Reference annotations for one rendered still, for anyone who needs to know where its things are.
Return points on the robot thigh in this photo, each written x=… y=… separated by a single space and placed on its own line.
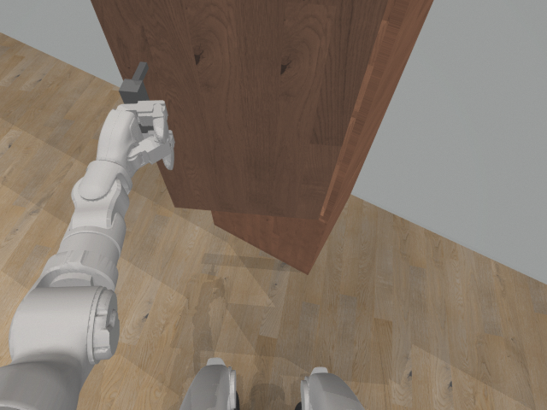
x=213 y=388
x=327 y=391

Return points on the cupboard door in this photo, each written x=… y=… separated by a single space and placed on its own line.
x=259 y=93

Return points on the robot left hand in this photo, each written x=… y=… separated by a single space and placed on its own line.
x=121 y=140

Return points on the robot left forearm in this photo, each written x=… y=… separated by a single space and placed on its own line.
x=92 y=244

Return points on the right robot thigh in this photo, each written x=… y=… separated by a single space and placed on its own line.
x=327 y=391

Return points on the robot left upper arm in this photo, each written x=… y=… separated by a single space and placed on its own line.
x=61 y=333

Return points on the left robot thigh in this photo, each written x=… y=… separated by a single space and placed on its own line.
x=213 y=388

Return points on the handle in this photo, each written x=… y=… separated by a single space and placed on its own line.
x=133 y=90

